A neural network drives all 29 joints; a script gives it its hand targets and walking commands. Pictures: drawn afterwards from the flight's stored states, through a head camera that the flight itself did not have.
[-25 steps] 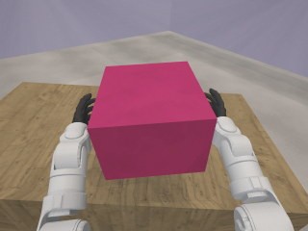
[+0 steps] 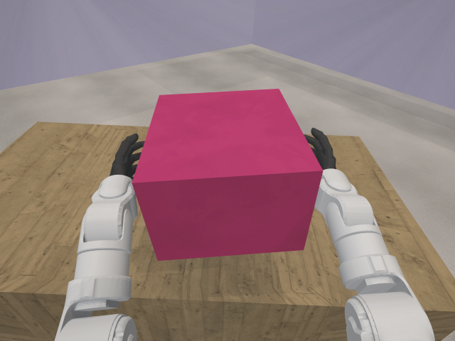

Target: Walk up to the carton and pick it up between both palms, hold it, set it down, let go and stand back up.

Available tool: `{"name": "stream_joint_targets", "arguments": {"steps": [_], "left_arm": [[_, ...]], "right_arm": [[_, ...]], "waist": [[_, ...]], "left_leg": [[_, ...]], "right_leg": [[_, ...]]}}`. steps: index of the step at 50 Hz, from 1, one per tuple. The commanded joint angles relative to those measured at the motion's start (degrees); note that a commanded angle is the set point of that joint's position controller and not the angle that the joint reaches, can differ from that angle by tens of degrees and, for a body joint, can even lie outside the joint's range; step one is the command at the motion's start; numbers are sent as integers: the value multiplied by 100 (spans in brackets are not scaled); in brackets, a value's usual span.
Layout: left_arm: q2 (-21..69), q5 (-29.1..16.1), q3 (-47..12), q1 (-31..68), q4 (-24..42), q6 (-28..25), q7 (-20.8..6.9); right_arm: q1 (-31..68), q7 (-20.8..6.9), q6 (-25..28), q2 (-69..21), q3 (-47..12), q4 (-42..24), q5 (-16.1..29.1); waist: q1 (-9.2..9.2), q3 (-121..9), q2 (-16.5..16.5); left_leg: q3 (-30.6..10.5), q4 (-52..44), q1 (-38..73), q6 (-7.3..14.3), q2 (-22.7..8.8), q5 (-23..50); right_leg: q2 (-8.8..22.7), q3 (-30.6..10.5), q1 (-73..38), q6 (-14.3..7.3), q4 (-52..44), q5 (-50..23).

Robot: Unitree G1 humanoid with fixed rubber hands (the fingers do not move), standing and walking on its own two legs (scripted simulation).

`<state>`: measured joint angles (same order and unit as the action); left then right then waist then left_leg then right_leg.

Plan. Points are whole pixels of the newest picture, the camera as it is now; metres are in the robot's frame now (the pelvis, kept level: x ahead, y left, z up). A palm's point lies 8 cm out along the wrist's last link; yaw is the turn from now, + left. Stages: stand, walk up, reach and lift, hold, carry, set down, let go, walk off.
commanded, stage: hold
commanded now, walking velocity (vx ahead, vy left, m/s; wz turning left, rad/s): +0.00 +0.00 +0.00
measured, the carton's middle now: (224, 165) +0.42 -0.01 +0.16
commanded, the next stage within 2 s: none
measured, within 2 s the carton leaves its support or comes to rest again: neither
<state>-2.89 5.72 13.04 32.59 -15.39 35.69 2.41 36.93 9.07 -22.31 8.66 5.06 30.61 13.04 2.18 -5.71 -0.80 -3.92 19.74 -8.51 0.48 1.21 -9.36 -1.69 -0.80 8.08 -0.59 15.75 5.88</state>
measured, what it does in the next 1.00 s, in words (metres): stands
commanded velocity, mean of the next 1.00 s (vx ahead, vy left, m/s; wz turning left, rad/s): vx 0.00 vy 0.00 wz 0.00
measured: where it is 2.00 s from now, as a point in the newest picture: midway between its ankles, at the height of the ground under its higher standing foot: outside the picture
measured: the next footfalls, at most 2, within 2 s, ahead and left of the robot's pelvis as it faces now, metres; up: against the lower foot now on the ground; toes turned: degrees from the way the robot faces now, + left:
none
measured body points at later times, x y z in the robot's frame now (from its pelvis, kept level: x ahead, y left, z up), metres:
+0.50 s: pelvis +0.00 +0.00 +0.00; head -0.04 +0.02 +0.45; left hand +0.38 +0.17 +0.17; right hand +0.38 -0.18 +0.18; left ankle +0.02 +0.11 -0.75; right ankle +0.03 -0.11 -0.75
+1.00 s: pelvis +0.00 +0.00 +0.00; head -0.05 +0.01 +0.45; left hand +0.37 +0.17 +0.17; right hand +0.38 -0.18 +0.18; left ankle +0.02 +0.11 -0.75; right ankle +0.03 -0.11 -0.75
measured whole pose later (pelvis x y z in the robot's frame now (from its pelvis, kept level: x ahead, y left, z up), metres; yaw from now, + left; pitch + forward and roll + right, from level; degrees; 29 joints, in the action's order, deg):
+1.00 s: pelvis +0.00 +0.00 +0.00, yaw +0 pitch -2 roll -1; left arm -3.2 5.5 12.7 32.1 -14.8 35.6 2.3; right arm 36.3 9.5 -22.3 8.7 4.5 29.6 13.2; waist 2.5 -5.2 -1.0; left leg -4.4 20.0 -8.5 0.4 1.2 -9.4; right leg -1.8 -0.6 7.8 -0.7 15.7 5.9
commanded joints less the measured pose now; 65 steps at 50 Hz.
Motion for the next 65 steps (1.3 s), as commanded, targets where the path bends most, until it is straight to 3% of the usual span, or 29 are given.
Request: {"name": "stream_joint_targets", "arguments": {"steps": [1, 3, 4, 5, 7, 9, 11, 13, 18, 27, 29, 33, 34, 36, 39, 40, 44, 45, 51, 54, 57, 59, 61, 62, 65], "left_arm": [[3887, -860, -3108, 4424, 1317, -539, -724], [3790, -775, -2973, 4213, 1173, -524, -770], [3833, -793, -3015, 4238, 1263, -519, -789], [3814, -768, -2970, 4263, 1208, -504, -792], [3896, -892, -3166, 4462, 1608, -550, -754], [3872, -930, -3203, 4499, 1578, -571, -732], [3838, -909, -3211, 4379, 1548, -552, -726], [3901, -933, -3328, 4317, 1739, -546, -700], [3715, -706, -3011, 4167, 1469, -458, -783], [3862, -920, -3301, 4288, 1696, -533, -757], [3845, -902, -3288, 4266, 1680, -526, -737], [3774, -730, -3029, 4223, 1438, -444, -787], [3864, -797, -3146, 4195, 1562, -437, -787], [3825, -776, -3083, 4315, 1408, -433, -807], [3861, -878, -3233, 4392, 1580, -491, -764], [3838, -842, -3121, 4390, 1404, -489, -767], [3882, -823, -3099, 4415, 1317, -507, -739], [3875, -789, -3042, 4308, 1294, -492, -750], [3882, -927, -3244, 4516, 1568, -606, -715], [3798, -761, -2993, 4310, 1196, -505, -752], [3785, -707, -2794, 4390, 973, -469, -809], [3759, -662, -2813, 4397, 1054, -474, -826], [3868, -835, -3075, 4417, 1328, -553, -788], [3954, -975, -3335, 4501, 1712, -636, -745], [3846, -980, -3321, 4353, 1688, -677, -713]], "right_arm": [[5013, -665, 411, -4054, -2708, -2285, 655], [4936, -608, 363, -4056, -2729, -2281, 619], [4832, -597, 368, -4041, -2690, -2279, 614], [4956, -600, 368, -4009, -2706, -2326, 648], [4861, -622, 382, -4075, -2742, -2344, 707], [4889, -615, 360, -4021, -2749, -2401, 723], [4948, -605, 365, -4038, -2819, -2559, 763], [4753, -622, 360, -4010, -2842, -2498, 791], [4508, -613, 280, -3949, -2707, -2081, 655], [4962, -574, 385, -4046, -2906, -2838, 770], [4734, -579, 305, -3960, -2830, -2596, 723], [4617, -634, 253, -3931, -2730, -2224, 646], [4572, -651, 282, -3895, -2659, -2240, 647], [4822, -656, 315, -3922, -2673, -2300, 632], [4780, -660, 355, -3966, -2689, -2349, 662], [4951, -661, 357, -3960, -2708, -2369, 650], [4919, -659, 366, -3990, -2661, -2270, 609], [4969, -657, 370, -4012, -2717, -2303, 632], [4891, -645, 408, -4064, -2731, -2371, 635], [4938, -646, 359, -3999, -2690, -2206, 611], [4892, -692, 338, -3983, -2474, -1829, 459], [4895, -689, 383, -4018, -2504, -1845, 487], [5144, -636, 485, -4123, -2743, -2434, 657], [5100, -601, 511, -4197, -2864, -2690, 757], [4891, -541, 406, -4147, -2941, -2768, 739]], "waist": [[73, -2461, 109], [47, -2409, -34], [118, -2455, 31], [54, -2393, 80], [126, -2652, 189], [141, -2615, 222], [73, -2559, 210], [140, -2560, 338], [83, -2058, 205], [86, -2741, 234], [146, -2479, 241], [44, -2118, 165], [123, -2155, 220], [41, -2178, 199], [132, -2363, 275], [51, -2315, 191], [78, -2281, 194], [6, -2311, 114], [114, -2662, 196], [-6, -2286, 100], [15, -1994, 36], [18, -2172, 73], [26, -2633, 163], [135, -2997, 219], [143, -2841, 132]], "left_leg": [[43, -152, 558, -158, 132, 1372], [62, -170, 478, -111, 169, 1351], [53, -185, 491, -138, 161, 1349], [64, -188, 405, -141, 169, 1303], [46, -130, 495, -215, 157, 1540], [16, -82, 564, -263, 156, 1601], [24, -54, 535, -237, 183, 1596], [-12, -52, 624, -271, 146, 1713], [66, -229, 373, -183, 147, 1279], [6, -34, 599, -219, 165, 1688], [-1, -67, 622, -275, 144, 1631], [46, -211, 493, -204, 139, 1267], [28, -215, 535, -241, 111, 1294], [59, -213, 508, -215, 123, 1241], [36, -143, 589, -246, 119, 1437], [47, -166, 548, -212, 140, 1336], [45, -182, 526, -197, 134, 1290], [54, -193, 514, -163, 138, 1313], [18, -107, 644, -231, 125, 1524], [53, -211, 460, -138, 137, 1162], [86, -393, 295, -99, 116, 740], [100, -308, 392, -104, 138, 1001], [68, -111, 498, -173, 176, 1499], [15, 17, 658, -234, 175, 1881], [-1, 33, 595, -238, 211, 1868]], "right_leg": [[-148, 3, -1140, 123, -67, -947], [-127, -23, -1281, 175, -58, -1144], [-127, -16, -1320, 175, -20, -1198], [-131, -16, -1302, 150, -35, -1099], [-145, 14, -1321, 130, 5, -1190], [-159, 16, -1217, 125, 15, -1216], [-145, 13, -1210, 150, 4, -1242], [-163, 23, -1156, 106, 22, -1255], [-108, -8, -1215, 154, -33, -1033], [-152, 13, -1274, 168, 39, -1422], [-172, 36, -1164, 138, -3, -1273], [-125, 28, -1038, 129, -85, -829], [-148, 40, -1019, 96, -75, -807], [-131, 34, -1014, 108, -102, -728], [-135, 32, -1065, 102, -48, -906], [-137, 38, -1066, 110, -68, -824], [-136, 21, -1029, 99, -82, -796], [-148, 30, -1092, 109, -74, -827], [-157, 24, -1133, 118, -18, -1046], [-115, 5, -1073, 132, -82, -748], [-99, 34, -1020, 105, -147, -338], [-74, 9, -1105, 127, -119, -610], [-132, 14, -1306, 155, -10, -1158], [-158, 6, -1394, 179, 80, -1569], [-156, 3, -1394, 214, 102, -1777]]}}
